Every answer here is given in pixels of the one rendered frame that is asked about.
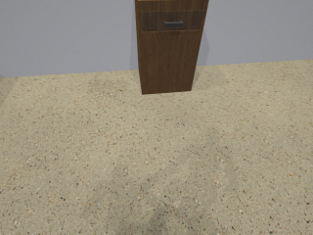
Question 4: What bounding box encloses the handle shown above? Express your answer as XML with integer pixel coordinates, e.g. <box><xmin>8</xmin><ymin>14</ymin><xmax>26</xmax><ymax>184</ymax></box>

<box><xmin>164</xmin><ymin>21</ymin><xmax>184</xmax><ymax>27</ymax></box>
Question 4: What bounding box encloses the drawer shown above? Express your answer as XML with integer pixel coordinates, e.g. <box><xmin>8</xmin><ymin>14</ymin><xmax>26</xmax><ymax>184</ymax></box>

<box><xmin>141</xmin><ymin>10</ymin><xmax>203</xmax><ymax>32</ymax></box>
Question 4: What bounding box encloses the cabinet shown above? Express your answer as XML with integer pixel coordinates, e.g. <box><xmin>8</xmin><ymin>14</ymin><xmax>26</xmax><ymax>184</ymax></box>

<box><xmin>134</xmin><ymin>0</ymin><xmax>209</xmax><ymax>95</ymax></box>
